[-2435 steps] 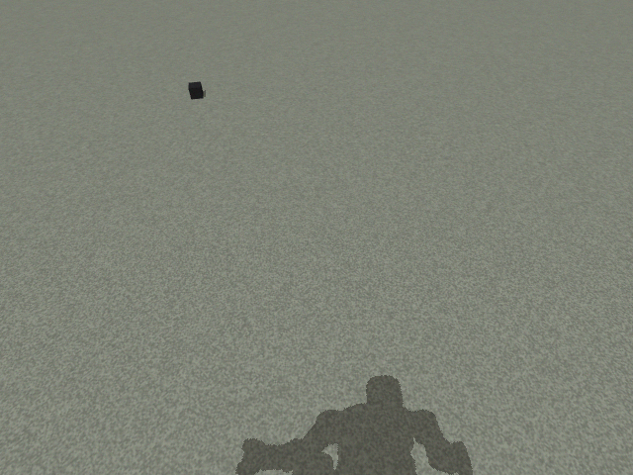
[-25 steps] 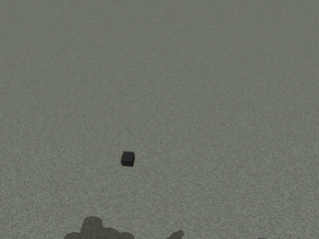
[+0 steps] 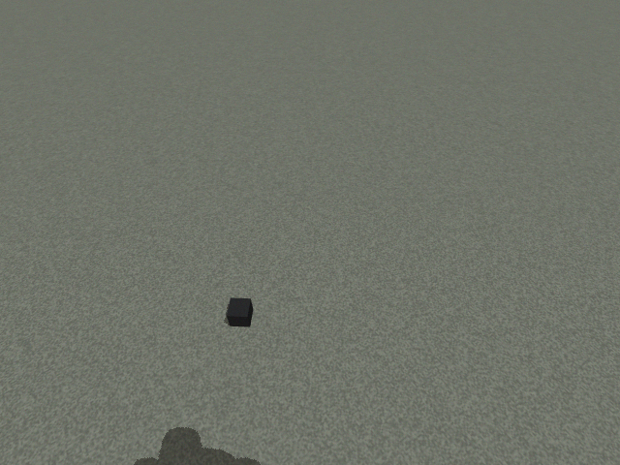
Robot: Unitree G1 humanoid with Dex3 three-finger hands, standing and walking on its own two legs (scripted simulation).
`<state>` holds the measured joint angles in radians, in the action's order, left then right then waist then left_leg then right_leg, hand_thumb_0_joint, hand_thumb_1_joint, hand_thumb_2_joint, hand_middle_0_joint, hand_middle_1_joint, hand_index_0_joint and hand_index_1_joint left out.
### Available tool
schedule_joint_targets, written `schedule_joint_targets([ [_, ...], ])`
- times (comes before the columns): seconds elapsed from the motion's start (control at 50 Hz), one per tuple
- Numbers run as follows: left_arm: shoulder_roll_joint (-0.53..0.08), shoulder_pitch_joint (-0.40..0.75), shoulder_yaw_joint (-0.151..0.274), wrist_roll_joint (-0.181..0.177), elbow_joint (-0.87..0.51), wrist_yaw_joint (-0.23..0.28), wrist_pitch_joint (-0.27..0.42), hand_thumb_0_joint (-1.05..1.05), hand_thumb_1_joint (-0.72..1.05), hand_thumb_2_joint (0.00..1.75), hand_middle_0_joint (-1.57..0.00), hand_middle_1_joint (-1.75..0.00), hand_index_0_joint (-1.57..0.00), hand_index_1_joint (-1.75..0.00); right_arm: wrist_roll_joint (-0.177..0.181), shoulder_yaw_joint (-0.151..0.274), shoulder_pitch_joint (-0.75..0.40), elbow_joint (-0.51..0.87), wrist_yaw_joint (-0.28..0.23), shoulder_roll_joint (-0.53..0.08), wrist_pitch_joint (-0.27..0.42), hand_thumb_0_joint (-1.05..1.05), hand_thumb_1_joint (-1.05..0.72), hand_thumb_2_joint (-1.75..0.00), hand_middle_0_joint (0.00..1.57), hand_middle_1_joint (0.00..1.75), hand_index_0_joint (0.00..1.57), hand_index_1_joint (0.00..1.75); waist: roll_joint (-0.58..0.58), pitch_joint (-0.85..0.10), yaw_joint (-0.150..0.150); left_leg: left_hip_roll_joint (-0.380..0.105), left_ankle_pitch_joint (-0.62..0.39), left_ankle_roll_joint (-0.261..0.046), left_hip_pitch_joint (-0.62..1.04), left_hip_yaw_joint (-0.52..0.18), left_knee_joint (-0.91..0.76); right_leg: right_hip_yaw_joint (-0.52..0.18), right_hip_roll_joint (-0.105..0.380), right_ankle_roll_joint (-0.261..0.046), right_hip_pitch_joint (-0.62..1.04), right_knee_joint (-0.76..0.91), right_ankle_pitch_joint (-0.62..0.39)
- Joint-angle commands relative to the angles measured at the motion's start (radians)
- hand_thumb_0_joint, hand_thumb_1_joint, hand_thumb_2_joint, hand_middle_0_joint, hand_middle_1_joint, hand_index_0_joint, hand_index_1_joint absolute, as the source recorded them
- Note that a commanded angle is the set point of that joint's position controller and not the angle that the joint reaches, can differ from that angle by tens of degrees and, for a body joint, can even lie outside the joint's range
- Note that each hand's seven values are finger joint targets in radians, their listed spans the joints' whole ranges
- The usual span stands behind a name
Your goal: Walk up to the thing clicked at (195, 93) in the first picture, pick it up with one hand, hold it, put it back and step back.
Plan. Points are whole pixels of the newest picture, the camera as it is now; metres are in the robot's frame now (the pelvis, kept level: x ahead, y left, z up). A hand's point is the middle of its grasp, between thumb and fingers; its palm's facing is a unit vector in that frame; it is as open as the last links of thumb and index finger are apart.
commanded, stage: stand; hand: left
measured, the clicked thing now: (240, 312) +0.76 +0.27 -0.75
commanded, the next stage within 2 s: walk up in 0.46 s
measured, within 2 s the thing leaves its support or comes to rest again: neither
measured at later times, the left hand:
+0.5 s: hand out of the picture +0.08 +0.25 -0.15, palm faces -0.02 -0.94 -0.34, open 7.4 cm
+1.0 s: hand out of the picture +0.16 +0.35 -0.17, palm faces -0.02 -0.95 -0.32, open 7.4 cm
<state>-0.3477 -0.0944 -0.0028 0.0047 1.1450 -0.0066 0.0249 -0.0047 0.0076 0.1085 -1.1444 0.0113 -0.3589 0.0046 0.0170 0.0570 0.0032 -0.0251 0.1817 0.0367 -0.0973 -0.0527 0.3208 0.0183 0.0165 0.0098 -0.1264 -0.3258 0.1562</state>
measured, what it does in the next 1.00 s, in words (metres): walks ahead: left foot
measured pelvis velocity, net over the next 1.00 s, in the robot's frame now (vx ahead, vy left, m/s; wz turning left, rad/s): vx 0.13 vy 0.07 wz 0.01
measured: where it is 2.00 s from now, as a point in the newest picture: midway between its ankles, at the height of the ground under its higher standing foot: outside the picture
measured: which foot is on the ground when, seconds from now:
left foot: down 0.00-0.52, up 0.54-0.72, down 0.74-1.00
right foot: down 0.00-0.76, up 0.78-1.00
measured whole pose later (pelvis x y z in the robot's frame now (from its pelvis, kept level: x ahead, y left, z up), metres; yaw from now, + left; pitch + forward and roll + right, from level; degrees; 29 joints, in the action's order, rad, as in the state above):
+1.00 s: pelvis +0.13 +0.07 -0.01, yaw +0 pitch -4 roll +0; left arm -0.44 -0.30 0.07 0.01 0.97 -0.05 0.00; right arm -0.02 0.07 0.35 -0.93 0.03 -0.35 0.08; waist -0.08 0.08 0.01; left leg 0.01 0.24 -0.03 -0.10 0.08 0.42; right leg -0.11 0.01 -0.02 -0.46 -0.97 0.26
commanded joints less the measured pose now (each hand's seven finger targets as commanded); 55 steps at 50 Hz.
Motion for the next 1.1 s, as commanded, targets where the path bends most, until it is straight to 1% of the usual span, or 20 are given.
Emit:
schedule_joint_targets([
  [0.0,-0.227,0.038,0.041,0.002,-0.059,0.011,0.016,0.00,0.90,0.90,-0.20,-0.30,-0.20,-0.30,-0.002,0.032,-0.038,0.059,-0.011,-0.209,0.027,0.00,-0.90,-0.90,0.20,0.30,0.20,0.30,-0.016,-0.077,-0.006,-0.096,-0.098,-0.045,-0.043,-0.059,-0.054,-0.091,0.116,-0.025,0.051,0.048,-0.085],
  [0.3,-0.233,0.040,0.043,0.001,-0.065,0.007,0.010,0.00,0.90,0.90,-0.20,-0.30,-0.20,-0.30,-0.006,0.029,-0.012,0.059,-0.009,-0.207,0.024,0.00,-0.90,-0.90,0.20,0.30,0.20,0.30,-0.030,-0.044,-0.004,-0.089,-0.005,-0.050,-0.064,-0.058,-0.056,-0.106,0.108,-0.028,-0.007,0.068,0.049],
  [0.42,-0.231,0.036,0.042,-0.001,-0.068,0.008,0.015,0.00,0.90,0.90,-0.20,-0.30,-0.20,-0.30,-0.005,0.026,0.000,0.062,-0.013,-0.208,0.029,0.00,-0.90,-0.90,0.20,0.30,0.20,0.30,-0.020,-0.101,0.000,-0.100,-0.129,-0.047,-0.036,-0.053,-0.040,-0.099,0.115,-0.032,0.046,0.030,-0.127],
  [0.44,-0.278,-0.042,0.100,0.013,-0.113,-0.011,0.021,0.00,0.90,0.90,-0.20,-0.30,-0.20,-0.30,-0.014,0.069,0.061,0.111,0.006,-0.263,0.037,0.00,-0.90,-0.90,0.20,0.30,0.20,0.30,-0.020,-0.189,-0.016,-0.043,0.289,-0.110,-0.045,-0.038,0.045,-0.078,0.056,-0.071,0.113,-0.025,0.328],
  [0.46,-0.286,-0.095,0.108,0.024,-0.101,-0.016,0.019,0.00,0.90,0.90,-0.20,-0.30,-0.20,-0.30,-0.024,0.077,0.051,0.121,0.014,-0.269,0.035,0.00,-0.90,-0.90,0.20,0.30,0.20,0.30,-0.022,-0.121,-0.039,-0.042,0.465,-0.121,-0.173,-0.053,0.078,-0.139,0.084,-0.096,0.095,-0.014,0.521],
  [0.5,-0.330,-0.136,0.135,0.032,-0.108,-0.019,0.018,0.00,0.90,0.90,-0.20,-0.30,-0.20,-0.30,-0.033,0.076,-0.013,0.160,0.021,-0.232,0.025,0.00,-0.90,-0.90,0.20,0.30,0.20,0.30,-0.165,0.016,-0.077,0.027,0.392,-0.082,-0.423,0.059,0.317,-0.348,0.235,-0.167,0.110,0.157,0.710],
  [0.52,-0.352,-0.145,0.149,0.033,-0.130,-0.015,0.024,0.00,0.90,0.90,-0.20,-0.30,-0.20,-0.30,-0.038,0.081,-0.030,0.184,0.023,-0.227,0.025,0.00,-0.90,-0.90,0.20,0.30,0.20,0.30,-0.189,0.076,-0.092,-0.006,0.330,-0.067,-0.505,0.043,0.472,-0.448,0.350,-0.232,0.094,0.232,0.675],
  [0.54,-0.352,-0.136,0.154,0.035,-0.147,-0.014,0.031,0.00,0.90,0.90,-0.20,-0.30,-0.20,-0.30,-0.035,0.086,-0.012,0.187,0.022,-0.227,0.031,0.00,-0.90,-0.90,0.20,0.30,0.20,0.30,-0.148,0.112,-0.083,-0.057,0.285,-0.065,-0.552,-0.006,0.471,-0.448,0.376,-0.267,0.124,0.213,0.533],
  [0.58,-0.319,-0.159,0.147,0.032,-0.161,-0.015,0.037,0.00,0.90,0.90,-0.20,-0.30,-0.20,-0.30,-0.033,0.092,-0.012,0.202,0.030,-0.227,0.048,0.00,-0.90,-0.90,0.20,0.30,0.20,0.30,-0.123,0.095,-0.080,-0.062,0.280,-0.069,-0.522,-0.002,0.446,-0.354,0.314,-0.256,0.140,0.187,0.330],
  [0.62,-0.307,-0.113,0.144,0.030,-0.192,-0.023,0.036,0.00,0.90,0.90,-0.20,-0.30,-0.20,-0.30,-0.036,0.100,0.048,0.201,0.043,-0.210,0.051,0.00,-0.90,-0.90,0.20,0.30,0.20,0.30,-0.134,0.037,-0.047,-0.055,0.259,-0.059,-0.387,0.032,0.396,-0.246,0.247,-0.218,0.076,0.164,0.331],
  [0.7,-0.287,0.018,0.129,0.026,-0.274,-0.037,0.021,0.00,0.90,0.90,-0.20,-0.30,-0.20,-0.30,-0.032,0.135,0.282,0.162,0.040,-0.216,0.059,0.00,-0.90,-0.90,0.20,0.30,0.20,0.30,-0.139,-0.004,0.095,-0.008,-0.017,-0.046,0.055,0.114,0.173,-0.061,0.140,-0.143,-0.259,-0.067,0.339],
  [0.72,-0.236,-0.002,0.116,0.029,-0.286,-0.036,0.016,0.00,0.90,0.90,-0.20,-0.30,-0.20,-0.30,-0.034,0.155,0.389,0.132,0.028,-0.253,0.062,0.00,-0.90,-0.90,0.20,0.30,0.20,0.30,0.003,-0.050,0.139,0.000,-0.004,-0.041,0.222,0.080,0.154,-0.012,0.081,-0.114,-0.365,-0.274,0.357],
  [0.74,-0.157,-0.076,0.090,0.025,-0.294,-0.038,0.010,0.00,0.90,0.90,-0.20,-0.30,-0.20,-0.30,-0.048,0.178,0.454,0.129,0.015,-0.336,0.067,0.00,-0.90,-0.90,0.20,0.30,0.20,0.30,0.276,-0.065,0.159,-0.160,0.287,-0.086,0.280,-0.188,-0.020,0.033,-0.054,-0.087,-0.508,-0.605,0.454],
  [0.76,-0.156,-0.159,0.087,0.016,-0.278,-0.031,0.001,0.00,0.90,0.90,-0.20,-0.30,-0.20,-0.30,-0.056,0.177,0.386,0.181,0.007,-0.386,0.077,0.00,-0.90,-0.90,0.20,0.30,0.20,0.30,0.258,-0.050,0.101,-0.345,0.600,-0.140,0.143,-0.592,-0.183,-0.114,-0.107,-0.063,-0.564,-0.775,0.435],
  [0.78,-0.264,-0.168,0.112,0.010,-0.259,-0.025,-0.008,0.00,0.90,0.90,-0.20,-0.30,-0.20,-0.30,-0.037,0.179,0.236,0.234,0.005,-0.406,0.076,0.00,-0.90,-0.90,0.20,0.30,0.20,0.30,0.127,0.021,0.059,-0.369,0.722,-0.183,-0.047,-0.596,-0.219,-0.200,-0.033,-0.076,-0.482,-0.789,0.362],
  [0.8,-0.282,-0.190,0.111,0.003,-0.252,-0.025,-0.009,0.00,0.90,0.90,-0.20,-0.30,-0.20,-0.30,-0.025,0.170,0.179,0.254,0.007,-0.399,0.076,0.00,-0.90,-0.90,0.20,0.30,0.20,0.30,0.136,0.082,0.027,-0.369,0.707,-0.206,-0.111,-0.545,-0.222,-0.195,0.005,-0.081,-0.471,-0.806,0.302],
  [0.86,-0.289,-0.280,0.117,0.001,-0.201,-0.031,-0.001,0.00,0.90,0.90,-0.20,-0.30,-0.20,-0.30,-0.015,0.133,0.150,0.297,0.004,-0.286,0.096,0.00,-0.90,-0.90,0.20,0.30,0.20,0.30,0.107,0.054,-0.014,-0.248,0.328,-0.172,-0.016,-0.240,-0.134,-0.181,0.036,-0.055,-0.454,-0.729,0.162],
  [0.94,-0.260,-0.230,0.111,0.010,-0.235,-0.045,-0.009,0.00,0.90,0.90,-0.20,-0.30,-0.20,-0.30,-0.006,0.136,0.239,0.297,-0.003,-0.282,0.112,0.00,-0.90,-0.90,0.20,0.30,0.20,0.30,0.085,0.081,0.011,-0.231,-0.016,-0.145,-0.011,-0.109,-0.133,-0.166,0.027,-0.013,-0.438,-0.649,0.061],
  [1.0,-0.250,-0.182,0.108,0.011,-0.274,-0.051,-0.011,0.00,0.90,0.90,-0.20,-0.30,-0.20,-0.30,-0.006,0.138,0.247,0.323,-0.006,-0.286,0.113,0.00,-0.90,-0.90,0.20,0.30,0.20,0.30,0.091,0.096,0.018,-0.245,-0.086,-0.195,0.007,-0.065,-0.134,-0.136,0.042,-0.002,-0.459,-0.566,0.043],
  [1.08,-0.215,-0.081,0.099,0.014,-0.330,-0.065,-0.003,0.00,0.90,0.90,-0.20,-0.30,-0.20,-0.30,-0.005,0.136,0.292,0.338,-0.006,-0.281,0.108,0.00,-0.90,-0.90,0.20,0.30,0.20,0.30,0.083,0.081,0.049,-0.208,-0.306,-0.186,0.070,0.029,-0.058,-0.068,0.053,-0.023,-0.430,-0.391,-0.014],
])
